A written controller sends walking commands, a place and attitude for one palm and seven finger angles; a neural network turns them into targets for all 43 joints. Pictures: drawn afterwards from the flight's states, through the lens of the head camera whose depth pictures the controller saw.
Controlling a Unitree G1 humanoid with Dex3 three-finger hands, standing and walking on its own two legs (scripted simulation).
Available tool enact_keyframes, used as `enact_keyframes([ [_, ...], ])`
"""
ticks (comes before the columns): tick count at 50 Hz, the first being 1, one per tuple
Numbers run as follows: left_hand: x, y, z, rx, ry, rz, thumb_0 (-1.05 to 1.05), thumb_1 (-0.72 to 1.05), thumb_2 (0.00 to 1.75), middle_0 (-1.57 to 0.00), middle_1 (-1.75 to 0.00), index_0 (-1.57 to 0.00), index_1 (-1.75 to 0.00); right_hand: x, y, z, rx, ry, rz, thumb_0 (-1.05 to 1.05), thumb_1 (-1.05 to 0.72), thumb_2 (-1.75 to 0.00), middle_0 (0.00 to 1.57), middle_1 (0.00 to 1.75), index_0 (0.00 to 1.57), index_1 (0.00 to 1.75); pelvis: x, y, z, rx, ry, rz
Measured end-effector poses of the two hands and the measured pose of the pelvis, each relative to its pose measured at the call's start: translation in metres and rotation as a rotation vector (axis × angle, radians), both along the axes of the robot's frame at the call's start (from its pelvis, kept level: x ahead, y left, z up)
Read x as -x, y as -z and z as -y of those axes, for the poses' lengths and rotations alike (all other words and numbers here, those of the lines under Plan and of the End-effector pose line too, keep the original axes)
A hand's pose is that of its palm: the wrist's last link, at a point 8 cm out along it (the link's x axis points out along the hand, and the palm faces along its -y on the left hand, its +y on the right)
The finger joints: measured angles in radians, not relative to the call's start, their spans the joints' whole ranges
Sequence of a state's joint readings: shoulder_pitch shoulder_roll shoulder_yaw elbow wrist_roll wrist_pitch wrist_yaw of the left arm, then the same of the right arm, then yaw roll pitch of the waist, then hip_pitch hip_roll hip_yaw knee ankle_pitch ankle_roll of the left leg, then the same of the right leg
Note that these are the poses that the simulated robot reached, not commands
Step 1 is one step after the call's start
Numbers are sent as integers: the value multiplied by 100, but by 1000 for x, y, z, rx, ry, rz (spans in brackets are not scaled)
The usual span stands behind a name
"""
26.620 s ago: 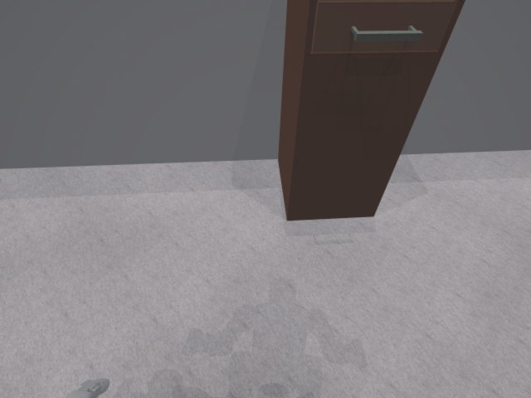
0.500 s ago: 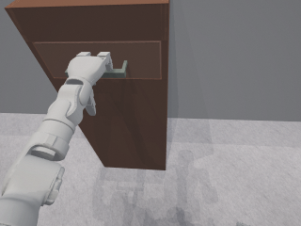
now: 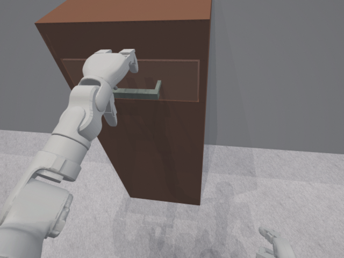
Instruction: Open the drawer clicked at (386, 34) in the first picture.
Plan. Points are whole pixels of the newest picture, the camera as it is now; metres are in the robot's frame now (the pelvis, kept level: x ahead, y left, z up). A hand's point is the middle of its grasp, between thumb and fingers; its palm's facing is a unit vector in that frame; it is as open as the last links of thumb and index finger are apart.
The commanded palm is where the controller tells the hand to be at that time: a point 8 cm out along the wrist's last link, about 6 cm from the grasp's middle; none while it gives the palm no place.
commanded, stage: lift the fingers back up to retry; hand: left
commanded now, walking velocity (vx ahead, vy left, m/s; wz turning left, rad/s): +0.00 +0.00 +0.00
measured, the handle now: (128, 88) +0.53 +0.17 +0.12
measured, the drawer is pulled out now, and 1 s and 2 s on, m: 0.00 0.00 0.00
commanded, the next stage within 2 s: re-aim the fingers above the handle in 0.04 s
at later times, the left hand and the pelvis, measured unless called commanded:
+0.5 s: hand (108, 92) +0.43 +0.18 +0.18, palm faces +0.04 +0.00 -1.00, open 13.9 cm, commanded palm +0.40 +0.17 +0.24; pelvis +0.00 +0.01 +0.00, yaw +0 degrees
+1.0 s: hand (109, 92) +0.44 +0.18 +0.17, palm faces -0.02 +0.01 -1.00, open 13.9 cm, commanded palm +0.41 +0.17 +0.24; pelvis +0.00 +0.00 +0.00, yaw +0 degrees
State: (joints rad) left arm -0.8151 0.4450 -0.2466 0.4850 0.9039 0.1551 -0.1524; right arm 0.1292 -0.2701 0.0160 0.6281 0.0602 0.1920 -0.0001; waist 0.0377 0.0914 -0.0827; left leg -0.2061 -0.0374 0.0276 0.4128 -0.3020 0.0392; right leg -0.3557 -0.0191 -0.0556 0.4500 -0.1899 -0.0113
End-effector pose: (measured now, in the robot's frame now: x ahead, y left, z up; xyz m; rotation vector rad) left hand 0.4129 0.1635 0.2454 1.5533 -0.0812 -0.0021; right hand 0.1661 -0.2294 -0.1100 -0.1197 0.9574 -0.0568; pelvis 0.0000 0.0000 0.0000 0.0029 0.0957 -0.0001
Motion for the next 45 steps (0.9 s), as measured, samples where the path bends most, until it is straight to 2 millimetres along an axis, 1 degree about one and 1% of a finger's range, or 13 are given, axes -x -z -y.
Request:
enact_keyframes([
  [4,4,13,0,-1,37,-39,0,-49,30,-31,-120,-32,-120,-4,-4,-2,11,-13,11,1,-91,-90,20,30,20,30,1,0,0,1,1,2],
  [9,9,25,-1,-7,95,-34,0,-49,30,-32,-120,-32,-120,1,-3,-2,28,-17,0,1,-91,-90,20,30,20,30,2,1,-2,2,-3,-3],
  [12,11,21,-3,-6,115,8,0,-49,30,-32,-120,-32,-120,8,1,-2,31,-15,-21,1,-91,-90,20,30,20,30,2,1,-4,3,-1,-8],
  [16,9,9,-16,-5,70,58,0,-49,30,-32,-120,-32,-120,19,8,-4,19,-8,-59,1,-91,-90,20,30,20,30,2,1,-6,4,-1,-12],
  [19,5,2,-24,-6,13,62,0,-49,30,-32,-120,-32,-120,28,13,-6,5,-5,-88,1,-91,-90,20,30,20,30,3,0,-7,4,-5,-14],
  [22,2,3,-26,-13,-19,34,0,-49,30,-32,-120,-32,-120,34,15,-7,-4,0,-107,1,-91,-90,20,30,20,30,4,0,-8,3,-6,-15],
  [25,2,9,-18,-16,-2,-9,0,-49,30,-32,-120,-32,-120,37,14,-7,-5,8,-110,1,-91,-90,20,30,20,30,4,0,-9,3,-6,-14],
  [30,5,26,9,-6,114,-57,0,-49,30,-32,-120,-32,-120,36,11,-4,8,21,-88,1,-91,-90,20,30,20,30,5,1,-9,2,-2,-8],
  [33,5,28,21,0,173,-33,0,-49,30,-32,-120,-32,-120,35,9,-1,19,28,-70,1,-91,-90,20,30,20,30,6,1,-8,1,4,-9],
  [35,2,25,22,4,181,-2,0,-49,30,-32,-120,-32,-120,35,10,0,24,30,-66,1,-91,-90,20,30,20,30,6,1,-7,-1,8,-12],
  [38,-8,17,12,0,125,43,0,-49,30,-32,-120,-32,-120,37,12,2,26,33,-74,1,-91,-90,20,30,20,30,7,1,-5,-3,14,-20],
  [41,-18,7,-6,-11,25,68,0,-49,30,-32,-120,-32,-120,40,14,4,21,38,-93,1,-91,-90,20,30,20,30,7,1,-2,-5,18,-32],
  [45,-20,0,-28,-29,-94,39,0,-49,30,-32,-120,-32,-120,44,17,8,12,44,-121,1,-91,-90,20,30,20,30,3,0,1,-3,12,-38],
])
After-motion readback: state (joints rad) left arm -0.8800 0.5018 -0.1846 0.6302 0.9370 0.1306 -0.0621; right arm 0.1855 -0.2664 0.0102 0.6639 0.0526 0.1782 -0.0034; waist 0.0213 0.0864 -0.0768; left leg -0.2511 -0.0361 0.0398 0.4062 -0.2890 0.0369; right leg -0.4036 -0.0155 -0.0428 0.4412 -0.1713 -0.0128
